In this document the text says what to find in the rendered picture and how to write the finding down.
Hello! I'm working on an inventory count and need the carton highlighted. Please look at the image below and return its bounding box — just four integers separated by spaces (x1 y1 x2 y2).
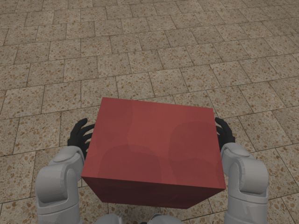
81 97 226 209

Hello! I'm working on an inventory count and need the robot left hand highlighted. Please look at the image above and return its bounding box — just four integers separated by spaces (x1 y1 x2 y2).
68 118 95 159

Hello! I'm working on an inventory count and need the robot left forearm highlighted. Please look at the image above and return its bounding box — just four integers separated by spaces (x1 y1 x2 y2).
35 146 85 224

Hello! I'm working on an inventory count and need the robot right forearm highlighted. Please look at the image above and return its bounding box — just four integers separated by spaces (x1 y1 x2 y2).
221 142 269 224

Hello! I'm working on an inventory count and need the left robot thigh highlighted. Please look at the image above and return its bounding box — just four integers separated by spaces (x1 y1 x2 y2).
94 214 123 224

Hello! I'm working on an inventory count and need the robot right hand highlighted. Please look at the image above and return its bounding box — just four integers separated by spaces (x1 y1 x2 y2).
215 117 235 152

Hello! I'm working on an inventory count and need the robot right shin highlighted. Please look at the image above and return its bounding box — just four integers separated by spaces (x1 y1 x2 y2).
150 213 162 220

